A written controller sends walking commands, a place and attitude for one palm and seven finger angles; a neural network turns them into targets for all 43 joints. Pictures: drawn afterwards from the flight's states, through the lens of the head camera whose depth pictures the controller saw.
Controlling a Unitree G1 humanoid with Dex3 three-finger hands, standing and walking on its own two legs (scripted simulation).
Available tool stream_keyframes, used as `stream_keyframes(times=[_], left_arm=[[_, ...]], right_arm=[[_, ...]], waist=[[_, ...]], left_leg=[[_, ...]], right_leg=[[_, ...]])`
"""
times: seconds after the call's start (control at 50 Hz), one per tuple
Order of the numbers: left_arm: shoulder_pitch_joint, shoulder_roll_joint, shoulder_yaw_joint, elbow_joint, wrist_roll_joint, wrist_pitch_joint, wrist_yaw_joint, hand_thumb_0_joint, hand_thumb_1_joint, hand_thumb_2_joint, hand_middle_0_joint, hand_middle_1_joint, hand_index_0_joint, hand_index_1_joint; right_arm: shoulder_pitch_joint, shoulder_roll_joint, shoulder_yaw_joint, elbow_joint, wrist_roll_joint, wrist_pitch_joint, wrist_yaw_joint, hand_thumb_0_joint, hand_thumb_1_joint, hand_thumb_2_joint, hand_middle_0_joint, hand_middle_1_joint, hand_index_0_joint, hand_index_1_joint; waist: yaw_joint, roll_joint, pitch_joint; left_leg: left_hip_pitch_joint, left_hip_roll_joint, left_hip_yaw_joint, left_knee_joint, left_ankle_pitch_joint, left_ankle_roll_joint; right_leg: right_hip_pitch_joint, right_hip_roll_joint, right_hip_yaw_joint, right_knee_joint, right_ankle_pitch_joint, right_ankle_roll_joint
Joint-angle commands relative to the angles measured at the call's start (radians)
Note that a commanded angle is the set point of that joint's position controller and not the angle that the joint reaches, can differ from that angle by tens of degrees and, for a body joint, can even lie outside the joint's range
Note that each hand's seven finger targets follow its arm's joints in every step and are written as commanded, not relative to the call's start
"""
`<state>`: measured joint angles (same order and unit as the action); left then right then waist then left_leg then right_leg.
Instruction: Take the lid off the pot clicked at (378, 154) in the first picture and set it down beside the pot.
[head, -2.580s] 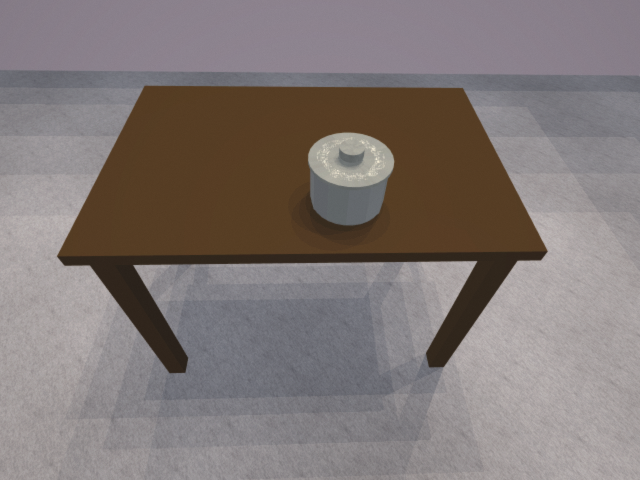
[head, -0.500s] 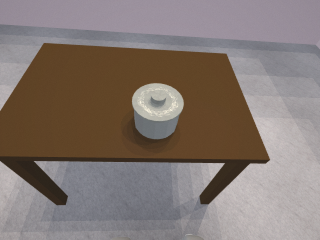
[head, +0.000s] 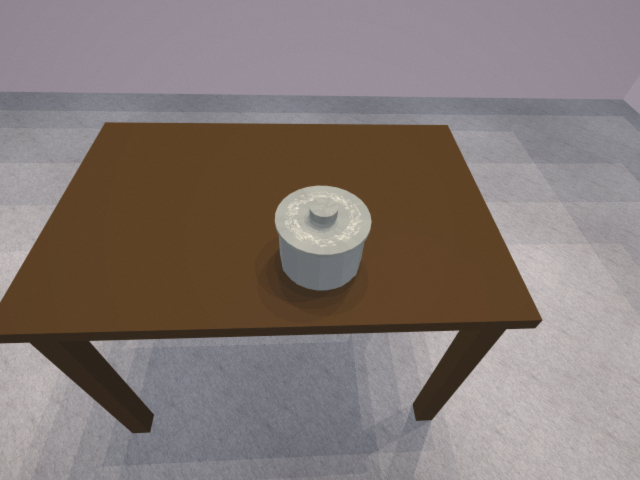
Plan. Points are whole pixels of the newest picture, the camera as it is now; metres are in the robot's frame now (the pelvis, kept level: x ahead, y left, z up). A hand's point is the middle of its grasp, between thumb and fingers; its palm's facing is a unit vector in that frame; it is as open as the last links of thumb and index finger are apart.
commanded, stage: look again from close up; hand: left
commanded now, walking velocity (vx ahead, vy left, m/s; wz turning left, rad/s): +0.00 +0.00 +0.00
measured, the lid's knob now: (323, 210) +0.53 +0.03 +0.01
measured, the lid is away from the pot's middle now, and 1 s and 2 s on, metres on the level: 0.00 0.00 0.00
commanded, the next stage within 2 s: shuffle to correct the standing spot in 1.06 s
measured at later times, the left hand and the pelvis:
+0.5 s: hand out of the picture +0.02 +0.18 -0.18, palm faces +0.02 -0.98 -0.19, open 7.4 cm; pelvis +0.02 +0.01 -0.01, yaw +0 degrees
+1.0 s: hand out of the picture +0.02 +0.17 -0.19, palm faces +0.02 -0.99 -0.16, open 7.4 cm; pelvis +0.03 +0.01 +0.00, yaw +0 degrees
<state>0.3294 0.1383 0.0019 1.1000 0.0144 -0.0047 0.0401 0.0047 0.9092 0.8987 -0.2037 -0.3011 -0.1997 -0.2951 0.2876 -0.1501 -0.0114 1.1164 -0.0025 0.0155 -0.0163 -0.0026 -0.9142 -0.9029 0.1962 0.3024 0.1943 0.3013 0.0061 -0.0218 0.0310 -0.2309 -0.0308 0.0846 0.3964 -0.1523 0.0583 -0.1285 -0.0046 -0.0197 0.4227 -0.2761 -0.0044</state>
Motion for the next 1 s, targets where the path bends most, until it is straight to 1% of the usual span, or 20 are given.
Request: stream_keyframes(times=[0.0, 0.02, 0.04, 0.06, 0.08, 0.1, 0.16, 0.18, 0.2, 0.24, 0.28, 0.32, 0.36, 0.44, 0.48, 0.58, 0.64, 0.68, 0.8, 0.98], left_arm=[[0.100, 0.092, 0.016, -0.004, 0.004, -0.013, 0.008, 0.000, 0.900, 0.900, -0.200, -0.300, -0.200, -0.300], [0.109, 0.094, -0.007, -0.003, 0.026, -0.041, 0.037, 0.000, 0.900, 0.900, -0.200, -0.300, -0.200, -0.300], [0.055, 0.137, 0.002, -0.051, 0.008, -0.042, 0.028, 0.000, 0.900, 0.900, -0.200, -0.300, -0.200, -0.300], [0.016, 0.130, 0.000, -0.072, 0.005, -0.040, 0.021, 0.000, 0.900, 0.900, -0.200, -0.300, -0.200, -0.300], [0.022, 0.124, 0.001, -0.084, 0.003, -0.036, 0.017, 0.000, 0.900, 0.900, -0.200, -0.300, -0.200, -0.300], [0.037, 0.122, 0.005, -0.083, 0.006, -0.029, 0.009, 0.000, 0.900, 0.900, -0.200, -0.300, -0.200, -0.300], [0.088, 0.079, 0.001, -0.077, 0.009, -0.018, 0.009, 0.000, 0.900, 0.900, -0.200, -0.300, -0.200, -0.300], [0.101, 0.074, -0.001, -0.075, 0.010, -0.019, 0.009, 0.000, 0.900, 0.900, -0.200, -0.300, -0.200, -0.300], [0.092, 0.078, -0.002, -0.076, 0.010, -0.017, 0.006, 0.000, 0.900, 0.900, -0.200, -0.300, -0.200, -0.300], [0.100, 0.075, -0.001, -0.081, 0.010, -0.020, 0.008, 0.000, 0.900, 0.900, -0.200, -0.300, -0.200, -0.300], [0.091, 0.080, -0.002, -0.085, 0.008, -0.024, 0.010, 0.000, 0.900, 0.900, -0.200, -0.300, -0.200, -0.300], [0.085, 0.088, -0.001, -0.093, 0.008, -0.023, 0.010, 0.000, 0.900, 0.900, -0.200, -0.300, -0.200, -0.300], [0.092, 0.089, -0.001, -0.094, 0.007, -0.026, 0.012, 0.000, 0.900, 0.900, -0.200, -0.300, -0.200, -0.300], [0.099, 0.098, 0.001, -0.096, 0.006, -0.024, 0.013, 0.000, 0.900, 0.900, -0.200, -0.300, -0.200, -0.300], [0.102, 0.101, -0.002, -0.092, 0.005, -0.026, 0.013, 0.000, 0.900, 0.900, -0.200, -0.300, -0.200, -0.300], [0.100, 0.105, -0.001, -0.091, 0.006, -0.022, 0.013, 0.000, 0.900, 0.900, -0.200, -0.300, -0.200, -0.300], [0.098, 0.107, -0.001, -0.092, 0.006, -0.021, 0.012, 0.000, 0.900, 0.900, -0.200, -0.300, -0.200, -0.300], [0.098, 0.107, -0.003, -0.089, 0.006, -0.021, 0.012, 0.000, 0.900, 0.900, -0.200, -0.300, -0.200, -0.300], [0.100, 0.116, -0.003, -0.091, 0.005, -0.023, 0.009, 0.000, 0.900, 0.900, -0.200, -0.300, -0.200, -0.300], [0.102, 0.118, -0.004, -0.087, 0.005, -0.023, 0.009, 0.000, 0.900, 0.900, -0.200, -0.300, -0.200, -0.300]], right_arm=[[0.047, -0.084, -0.016, -0.023, -0.003, -0.029, -0.004, 0.000, -0.900, -0.900, 0.200, 0.300, 0.200, 0.300], [-0.049, -0.120, 0.000, -0.106, -0.007, -0.047, -0.001, 0.000, -0.900, -0.900, 0.200, 0.300, 0.200, 0.300], [0.023, -0.079, -0.001, -0.112, -0.010, -0.035, 0.006, 0.000, -0.900, -0.900, 0.200, 0.300, 0.200, 0.300], [0.064, -0.093, -0.002, -0.108, -0.016, -0.028, 0.008, 0.000, -0.900, -0.900, 0.200, 0.300, 0.200, 0.300], [0.077, -0.096, -0.004, -0.112, -0.018, -0.027, 0.009, 0.000, -0.900, -0.900, 0.200, 0.300, 0.200, 0.300], [0.081, -0.095, -0.005, -0.121, -0.020, -0.030, 0.009, 0.000, -0.900, -0.900, 0.200, 0.300, 0.200, 0.300], [0.057, -0.110, -0.011, -0.145, -0.016, -0.029, 0.004, 0.000, -0.900, -0.900, 0.200, 0.300, 0.200, 0.300], [0.050, -0.106, -0.009, -0.146, -0.013, -0.031, 0.003, 0.000, -0.900, -0.900, 0.200, 0.300, 0.200, 0.300], [0.050, -0.101, -0.007, -0.144, -0.013, -0.034, 0.003, 0.000, -0.900, -0.900, 0.200, 0.300, 0.200, 0.300], [0.053, -0.099, -0.008, -0.142, -0.013, -0.037, 0.003, 0.000, -0.900, -0.900, 0.200, 0.300, 0.200, 0.300], [0.066, -0.091, -0.005, -0.129, -0.009, -0.043, 0.002, 0.000, -0.900, -0.900, 0.200, 0.300, 0.200, 0.300], [0.070, -0.094, -0.003, -0.121, -0.009, -0.046, 0.001, 0.000, -0.900, -0.900, 0.200, 0.300, 0.200, 0.300], [0.063, -0.092, -0.002, -0.117, -0.008, -0.050, 0.000, 0.000, -0.900, -0.900, 0.200, 0.300, 0.200, 0.300], [0.050, -0.099, -0.002, -0.109, -0.006, -0.056, -0.004, 0.000, -0.900, -0.900, 0.200, 0.300, 0.200, 0.300], [0.042, -0.098, 0.001, -0.103, -0.005, -0.057, -0.006, 0.000, -0.900, -0.900, 0.200, 0.300, 0.200, 0.300], [0.022, -0.100, -0.001, -0.097, -0.004, -0.057, -0.010, 0.000, -0.900, -0.900, 0.200, 0.300, 0.200, 0.300], [0.013, -0.103, -0.003, -0.094, -0.002, -0.058, -0.010, 0.000, -0.900, -0.900, 0.200, 0.300, 0.200, 0.300], [0.010, -0.103, -0.002, -0.091, -0.002, -0.057, -0.011, 0.000, -0.900, -0.900, 0.200, 0.300, 0.200, 0.300], [-0.005, -0.100, -0.003, -0.084, 0.000, -0.059, -0.011, 0.000, -0.900, -0.900, 0.200, 0.300, 0.200, 0.300], [-0.011, -0.100, -0.003, -0.071, 0.000, -0.059, -0.011, 0.000, -0.900, -0.900, 0.200, 0.300, 0.200, 0.300]], waist=[[0.007, 0.040, 0.038], [0.020, 0.051, 0.103], [-0.036, 0.044, 0.043], [-0.053, 0.068, 0.044], [-0.051, 0.105, 0.025], [-0.028, 0.118, -0.033], [-0.003, 0.067, 0.021], [0.004, 0.038, 0.028], [0.006, 0.034, 0.046], [0.003, 0.011, 0.048], [-0.005, -0.035, 0.039], [-0.008, -0.005, 0.041], [-0.006, -0.026, 0.025], [-0.003, 0.010, -0.005], [-0.004, 0.001, -0.009], [-0.002, 0.050, -0.008], [0.000, 0.017, -0.007], [-0.001, 0.032, -0.002], [0.005, 0.008, -0.013], [0.005, 0.013, -0.004]], left_leg=[[0.044, 0.152, -0.210, -0.152, -0.155, -0.003], [-0.037, 0.134, -0.135, 0.091, 0.093, -0.033], [-0.001, 0.106, -0.138, 0.068, -0.120, -0.039], [-0.035, 0.098, -0.148, 0.067, -0.179, -0.032], [-0.058, 0.104, -0.164, 0.044, -0.205, -0.022], [-0.049, 0.119, -0.194, 0.019, -0.214, -0.007], [-0.141, 0.148, -0.255, -0.057, -0.325, 0.016], [-0.143, 0.144, -0.247, -0.055, -0.309, 0.018], [-0.147, 0.141, -0.245, -0.059, -0.290, 0.018], [-0.118, 0.134, -0.228, -0.041, -0.257, 0.014], [-0.082, 0.127, -0.205, -0.013, -0.166, 0.012], [-0.061, 0.127, -0.200, -0.005, -0.113, 0.012], [-0.030, 0.125, -0.186, 0.016, -0.040, 0.013], [0.014, 0.130, -0.179, 0.031, 0.060, 0.015], [0.032, 0.127, -0.168, 0.039, 0.092, 0.013], [0.060, 0.135, -0.167, 0.034, 0.130, 0.011], [0.059, 0.137, -0.166, 0.037, 0.148, 0.011], [0.065, 0.136, -0.166, 0.028, 0.140, 0.009], [0.083, 0.139, -0.158, 0.034, 0.182, 0.009], [0.089, 0.140, -0.158, 0.013, 0.170, 0.006]], right_leg=[[-0.098, -0.093, 0.056, -0.088, 0.035, -0.026], [-0.124, -0.119, 0.089, -0.098, 0.207, -0.027], [-0.173, -0.142, 0.124, -0.115, -0.091, -0.059], [-0.190, -0.116, 0.114, -0.085, -0.197, -0.069], [-0.183, -0.096, 0.097, -0.047, -0.202, -0.074], [-0.150, -0.078, 0.062, 0.001, -0.153, -0.075], [-0.137, -0.039, 0.026, 0.054, -0.134, -0.060], [-0.131, -0.043, 0.036, 0.045, -0.113, -0.059], [-0.138, -0.047, 0.036, 0.039, -0.098, -0.062], [-0.155, -0.056, 0.059, 0.027, -0.087, -0.062], [-0.153, -0.068, 0.073, 0.011, -0.052, -0.060], [-0.159, -0.071, 0.072, 0.009, -0.033, -0.057], [-0.149, -0.078, 0.084, 0.003, 0.016, -0.055], [-0.126, -0.082, 0.080, 0.006, 0.073, -0.048], [-0.119, -0.089, 0.085, 0.000, 0.107, -0.047], [-0.118, -0.086, 0.082, -0.010, 0.117, -0.043], [-0.105, -0.089, 0.078, -0.017, 0.137, -0.039], [-0.106, -0.091, 0.079, -0.024, 0.128, -0.037], [-0.085, -0.097, 0.076, -0.039, 0.182, -0.034], [-0.079, -0.102, 0.080, -0.052, 0.173, -0.031]])
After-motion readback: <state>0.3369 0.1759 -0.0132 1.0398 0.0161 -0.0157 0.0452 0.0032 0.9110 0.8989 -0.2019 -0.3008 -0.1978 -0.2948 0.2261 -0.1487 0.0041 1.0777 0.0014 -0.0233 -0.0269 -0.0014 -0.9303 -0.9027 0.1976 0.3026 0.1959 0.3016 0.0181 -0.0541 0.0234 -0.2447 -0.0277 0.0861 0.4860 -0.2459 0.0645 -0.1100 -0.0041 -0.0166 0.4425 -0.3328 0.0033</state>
